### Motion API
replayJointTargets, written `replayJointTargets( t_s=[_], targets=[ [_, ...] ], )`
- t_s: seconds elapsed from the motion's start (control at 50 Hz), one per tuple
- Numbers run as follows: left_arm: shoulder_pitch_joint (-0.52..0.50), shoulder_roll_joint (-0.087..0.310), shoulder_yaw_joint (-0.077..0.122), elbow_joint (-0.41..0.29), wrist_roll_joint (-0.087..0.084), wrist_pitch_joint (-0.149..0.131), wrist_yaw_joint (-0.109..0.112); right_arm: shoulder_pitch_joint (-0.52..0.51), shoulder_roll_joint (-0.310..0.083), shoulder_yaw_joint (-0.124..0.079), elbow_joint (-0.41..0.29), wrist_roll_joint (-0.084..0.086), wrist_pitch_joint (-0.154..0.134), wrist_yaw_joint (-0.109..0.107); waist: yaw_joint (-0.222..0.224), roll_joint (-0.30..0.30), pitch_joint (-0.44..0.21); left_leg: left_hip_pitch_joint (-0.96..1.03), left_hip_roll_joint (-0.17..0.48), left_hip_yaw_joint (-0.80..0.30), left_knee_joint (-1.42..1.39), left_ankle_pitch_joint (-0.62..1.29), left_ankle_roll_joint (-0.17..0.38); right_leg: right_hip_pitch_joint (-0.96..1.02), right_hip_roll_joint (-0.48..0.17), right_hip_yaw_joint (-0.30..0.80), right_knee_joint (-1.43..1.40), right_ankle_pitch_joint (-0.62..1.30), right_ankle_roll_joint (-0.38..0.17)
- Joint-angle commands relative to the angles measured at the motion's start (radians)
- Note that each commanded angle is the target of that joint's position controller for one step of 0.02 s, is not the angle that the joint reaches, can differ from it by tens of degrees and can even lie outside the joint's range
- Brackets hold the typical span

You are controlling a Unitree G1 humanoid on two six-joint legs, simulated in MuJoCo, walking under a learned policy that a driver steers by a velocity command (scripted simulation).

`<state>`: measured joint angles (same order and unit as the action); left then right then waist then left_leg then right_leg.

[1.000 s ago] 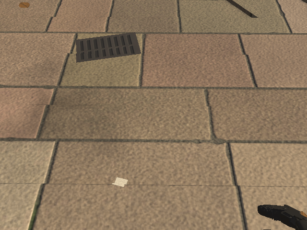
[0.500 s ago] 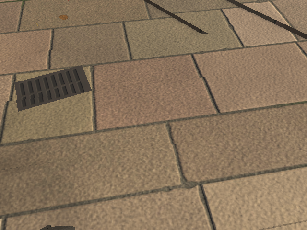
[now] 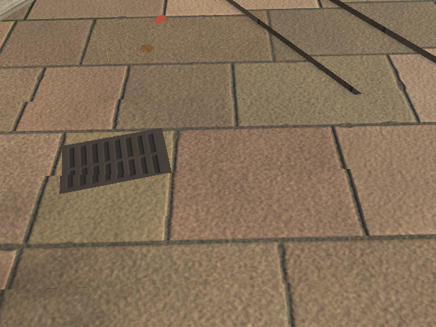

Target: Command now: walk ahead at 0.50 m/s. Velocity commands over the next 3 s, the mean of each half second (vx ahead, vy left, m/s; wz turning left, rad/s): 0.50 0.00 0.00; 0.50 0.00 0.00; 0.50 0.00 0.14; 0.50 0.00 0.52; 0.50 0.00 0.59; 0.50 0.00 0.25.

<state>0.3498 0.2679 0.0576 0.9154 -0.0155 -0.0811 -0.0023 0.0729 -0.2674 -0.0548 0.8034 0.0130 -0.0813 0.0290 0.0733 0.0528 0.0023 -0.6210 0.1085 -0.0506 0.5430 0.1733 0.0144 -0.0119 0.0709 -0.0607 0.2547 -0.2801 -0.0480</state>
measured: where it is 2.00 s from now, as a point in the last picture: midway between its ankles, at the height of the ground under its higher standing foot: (209, 167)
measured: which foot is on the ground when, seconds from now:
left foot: up 0.00-0.12, down 0.14-0.68, up 0.70-1.00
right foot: down 0.00-0.14, up 0.16-0.64, down 0.66-1.00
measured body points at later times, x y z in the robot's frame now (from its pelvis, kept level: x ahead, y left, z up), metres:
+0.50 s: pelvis +0.29 +0.07 -0.03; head +0.32 +0.08 +0.42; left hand +0.48 +0.32 -0.14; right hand +0.29 -0.20 -0.16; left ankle +0.21 +0.15 -0.78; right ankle +0.49 -0.10 -0.72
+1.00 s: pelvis +0.57 +0.04 -0.03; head +0.60 +0.04 +0.42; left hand +0.59 +0.32 -0.16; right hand +0.74 -0.22 -0.14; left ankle +0.75 +0.22 -0.73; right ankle +0.54 -0.05 -0.78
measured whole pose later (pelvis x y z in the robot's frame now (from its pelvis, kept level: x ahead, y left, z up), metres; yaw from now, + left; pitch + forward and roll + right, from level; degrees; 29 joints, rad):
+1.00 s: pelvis +0.57 +0.04 -0.03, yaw +0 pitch +1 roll -2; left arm 0.33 0.26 0.07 0.92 -0.01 -0.09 -0.01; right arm 0.10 -0.28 -0.07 0.86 0.01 -0.08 0.01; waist 0.06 0.04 0.01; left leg -0.64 0.13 -0.07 0.66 0.08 0.01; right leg -0.09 0.07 -0.05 0.26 -0.19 -0.05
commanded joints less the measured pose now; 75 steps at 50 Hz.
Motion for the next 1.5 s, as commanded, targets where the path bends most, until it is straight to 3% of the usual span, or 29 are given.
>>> replayJointTargets(
  t_s=[0.02,0.1,0.14,0.16,0.18,0.2,0.22,0.24,0.32,0.4,0.54,0.62,0.66,0.68,0.7,0.72,0.74,0.78,0.84,0.98,1.1,1.16,1.2,1.22,1.24,1.26,1.3,1.36,1.5],
  targets=[
    [0.058,0.165,0.04,-0.014,-0.005,0.01,0.013,-0.148,-0.06,-0.005,-0.098,0.007,-0.019,0.024,0.021,-0.097,0.082,-0.039,-0.011,-0.004,-0.086,-0.003,0.014,0.014,-0.303,0.142,0.008,0.245,-0.14],
    [0.057,0.196,0.057,-0.007,-0.006,0.027,0.02,-0.087,-0.097,-0.013,-0.084,0.009,-0.02,0.028,-0.025,-0.099,0.054,0.069,-0.043,0.02,-0.111,-0.199,0.051,0.078,-0.33,0.169,0.172,0.466,-0.11],
    [0.036,0.17,0.044,-0.017,-0.002,0.032,0.015,0.173,-0.171,-0.051,-0.003,-0.001,-0.025,0.014,-0.152,-0.071,-0.123,0.479,-0.063,0.063,-0.086,-0.158,0.106,-0.042,-0.241,0.103,0.495,0.573,-0.063],
    [0.058,0.097,0.019,-0.04,0.027,0.026,0.011,0.332,-0.246,-0.067,0.027,-0.014,-0.021,0.001,-0.187,0.078,-0.281,0.796,0.133,-0.15,0.015,-0.031,0.164,-0.287,-0.165,0.05,0.836,0.204,-0.023],
    [0.212,0.009,-0.008,-0.03,0.008,-0.005,-0.002,0.36,-0.285,-0.068,0.044,-0.011,-0.014,0.008,-0.125,0.277,-0.395,1.093,0.314,-0.574,-0.052,-0.099,0.342,-0.66,0.001,0.109,1.131,-0.383,0.037],
    [0.107,0.1,0.008,-0.045,-0.029,-0.028,0.001,0.411,-0.215,-0.059,0.064,0.016,-0.004,0.01,-0.191,0.158,-0.366,1.075,0.292,-0.623,-0.164,-0.315,0.327,-0.785,-0.049,0.184,1.168,-0.347,0.032],
    [-0.023,0.142,0.017,-0.083,-0.042,-0.037,0.005,0.34,-0.172,-0.046,0.052,0.013,-0.002,0.005,-0.196,0.099,-0.207,0.951,0.25,-0.494,-0.196,-0.328,0.278,-0.845,-0.102,0.148,1.162,-0.265,0.022],
    [-0.081,0.143,0.018,-0.095,-0.03,-0.035,0.015,0.241,-0.145,-0.035,0.03,0.001,-0.001,0.003,-0.16,0.012,-0.112,0.786,0.21,-0.398,-0.225,-0.247,0.242,-0.819,-0.148,0.113,1.12,-0.174,0.024],
    [-0.035,0.086,0.024,-0.089,-0.001,0.004,0.012,0.151,-0.097,-0.019,0.032,-0.021,-0.023,0.005,-0.051,0.029,-0.038,0.486,0.124,-0.197,-0.313,-0.005,0.217,-0.638,-0.221,0.13,0.91,0.004,0.032],
    [-0.172,0.054,0.015,-0.143,0.017,0.004,0.011,0.194,-0.13,-0.027,0.068,-0.014,-0.019,-0.024,-0.069,0.011,0.016,0.446,0.066,-0.062,-0.366,0.115,0.195,-0.648,-0.206,0.093,0.607,0.242,0.06],
    [-0.416,0.033,0.0,-0.224,-0.002,-0.009,-0.024,0.34,-0.138,-0.028,0.147,0.002,-0.002,-0.037,-0.149,-0.006,0.075,0.599,0.09,-0.027,-0.37,0.012,0.168,-0.619,-0.131,0.057,0.273,0.407,0.024],
    [-0.356,0.092,0.022,-0.22,0.004,-0.023,-0.046,0.306,-0.164,-0.041,0.15,-0.004,0.014,-0.045,-0.082,0.02,0.018,0.714,0.132,-0.03,-0.214,0.299,0.148,-0.526,-0.092,0.039,0.275,0.244,-0.04],
    [-0.086,0.162,0.057,-0.143,0.009,-0.023,-0.036,0.268,-0.144,-0.031,0.134,-0.007,0.022,-0.044,0.051,-0.002,-0.146,0.597,0.055,0.019,0.115,0.411,0.106,-0.128,-0.086,0.036,0.265,0.293,-0.105],
    [0.044,0.25,0.079,-0.123,0.023,-0.021,-0.03,0.39,-0.05,0.0,0.125,-0.014,0.007,-0.033,0.035,-0.158,-0.319,0.224,-0.056,0.055,0.488,0.048,0.048,0.311,-0.332,0.379,0.281,0.248,-0.254],
    [0.099,0.208,0.07,-0.101,-0.001,-0.011,-0.03,0.422,-0.021,0.016,0.148,-0.01,-0.013,-0.021,0.045,-0.305,-0.434,0.005,-0.185,0.003,0.748,-0.709,0.02,0.463,-0.46,0.744,0.123,0.082,-0.346],
    [0.053,0.152,0.047,-0.103,-0.008,-0.006,-0.028,0.316,-0.136,-0.016,0.115,0.019,-0.032,-0.015,0.057,-0.231,-0.309,-0.114,-0.122,-0.068,0.817,-0.724,0.043,0.378,-0.43,0.699,0.066,-0.03,-0.296],
    [-0.043,0.129,0.038,-0.124,-0.002,-0.004,-0.024,0.21,-0.162,-0.024,0.074,0.035,-0.038,-0.017,0.033,-0.166,-0.167,-0.138,-0.069,-0.041,0.786,-0.641,0.053,0.212,-0.399,0.568,0.036,0.005,-0.256],
    [-0.15,0.083,0.024,-0.133,0.019,-0.013,-0.03,0.184,-0.125,-0.029,0.07,0.007,-0.022,-0.028,-0.043,-0.095,-0.041,-0.035,0.009,-0.032,0.635,-0.528,0.044,-0.065,-0.337,0.408,-0.03,0.153,-0.219],
    [-0.168,0.095,0.028,-0.12,0.014,-0.023,-0.03,0.21,-0.061,-0.022,0.073,0.001,0.011,-0.036,-0.093,-0.116,-0.006,0.054,0.036,-0.02,0.486,-0.477,0.024,-0.21,-0.305,0.307,-0.118,0.179,-0.215],
    [-0.056,0.14,0.045,-0.045,-0.008,-0.022,0.006,-0.012,-0.04,-0.014,0.01,-0.009,-0.011,-0.02,-0.035,-0.099,0.03,0.078,-0.007,0.019,0.039,0.025,-0.012,-0.209,-0.219,0.106,-0.106,0.249,-0.151],
    [0.018,0.159,0.055,0.007,-0.011,-0.003,0.015,-0.122,-0.072,-0.009,-0.035,0.008,-0.007,0.012,-0.008,-0.108,0.064,0.052,-0.008,-0.025,-0.079,-0.06,0.017,-0.066,-0.311,0.165,0.032,0.149,-0.127],
    [0.015,0.174,0.06,0.013,-0.009,0.018,0.017,-0.048,-0.097,-0.015,-0.012,0.011,-0.013,0.019,-0.056,-0.097,0.042,0.157,-0.026,0.009,-0.111,-0.208,0.049,-0.034,-0.323,0.177,0.169,0.256,-0.097],
    [0.014,0.117,0.037,-0.002,0.003,0.023,0.009,0.248,-0.185,-0.057,0.087,-0.005,-0.02,0.012,-0.173,-0.013,-0.159,0.606,0.0,-0.002,-0.064,-0.172,0.108,-0.192,-0.207,0.098,0.568,0.296,-0.049],
    [0.125,0.013,0.009,-0.002,0.039,0.008,0.001,0.322,-0.255,-0.066,0.104,-0.006,-0.011,0.006,-0.119,0.232,-0.271,0.895,0.196,-0.252,0.035,-0.005,0.181,-0.485,-0.1,0.037,0.926,-0.296,0.008],
    [0.151,0.031,0.003,-0.021,-0.005,-0.024,-0.001,0.412,-0.272,-0.072,0.131,0.013,-0.003,0.014,-0.152,0.297,-0.358,1.051,0.302,-0.637,-0.149,-0.293,0.332,-0.748,-0.019,0.107,1.091,-0.357,0.04],
    [0.015,0.114,0.022,-0.052,-0.035,-0.044,0.007,0.378,-0.221,-0.062,0.122,0.018,-0.003,0.012,-0.176,0.142,-0.243,0.983,0.265,-0.629,-0.22,-0.431,0.302,-0.854,-0.087,0.134,1.111,-0.281,0.028],
    [-0.121,0.135,0.029,-0.083,-0.013,-0.048,0.023,0.205,-0.152,-0.038,0.064,-0.015,-0.011,0.009,-0.136,0.018,-0.08,0.724,0.189,-0.45,-0.25,-0.245,0.252,-0.815,-0.159,0.115,1.04,-0.111,0.02],
    [-0.11,0.097,0.036,-0.09,0.018,-0.03,0.022,0.166,-0.097,-0.024,0.068,-0.013,-0.02,0.001,-0.067,0.039,-0.055,0.548,0.107,-0.295,-0.291,-0.01,0.233,-0.647,-0.195,0.136,0.808,0.004,0.042],
    [-0.369,0.044,0.019,-0.179,0.016,-0.027,0.004,0.274,-0.147,-0.042,0.105,0.006,-0.001,-0.045,-0.119,0.025,0.017,0.412,0.004,-0.16,-0.35,-0.022,0.183,-0.514,-0.097,0.087,0.317,0.373,0.078]
  ],
)
Next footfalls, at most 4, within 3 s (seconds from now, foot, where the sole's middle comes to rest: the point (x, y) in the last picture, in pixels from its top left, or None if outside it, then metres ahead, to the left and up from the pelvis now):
0.14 left None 0.25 0.15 -0.81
0.66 right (264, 304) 0.58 -0.06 -0.81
1.20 left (192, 232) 0.84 0.21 -0.85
1.68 right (243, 167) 1.16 0.03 -0.85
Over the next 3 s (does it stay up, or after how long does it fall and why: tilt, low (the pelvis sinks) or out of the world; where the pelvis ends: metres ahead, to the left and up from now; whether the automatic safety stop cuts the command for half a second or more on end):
stays up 1.58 0.45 -0.10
